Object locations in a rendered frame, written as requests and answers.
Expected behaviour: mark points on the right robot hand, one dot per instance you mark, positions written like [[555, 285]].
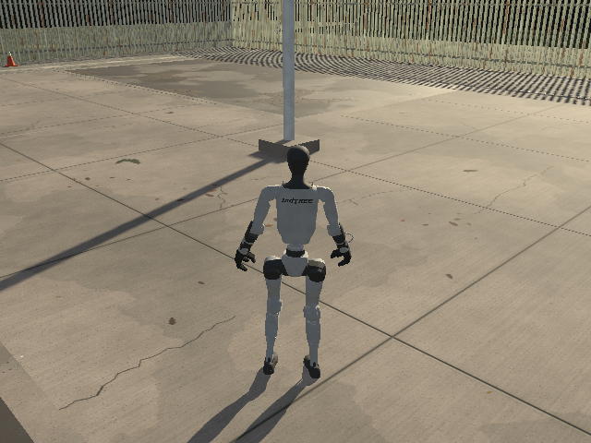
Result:
[[347, 256]]

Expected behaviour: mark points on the robot left upper arm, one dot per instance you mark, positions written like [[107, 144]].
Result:
[[267, 194]]

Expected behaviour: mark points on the robot left thigh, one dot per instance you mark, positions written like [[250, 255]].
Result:
[[273, 271]]

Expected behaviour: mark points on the left robot shin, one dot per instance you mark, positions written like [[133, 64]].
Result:
[[271, 330]]

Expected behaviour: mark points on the left robot forearm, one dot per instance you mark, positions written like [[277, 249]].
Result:
[[247, 241]]

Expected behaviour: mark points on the robot right upper arm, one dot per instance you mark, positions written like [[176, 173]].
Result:
[[331, 211]]

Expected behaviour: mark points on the left robot hand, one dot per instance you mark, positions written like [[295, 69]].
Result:
[[239, 257]]

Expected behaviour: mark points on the right robot forearm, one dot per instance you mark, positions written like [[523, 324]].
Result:
[[340, 241]]

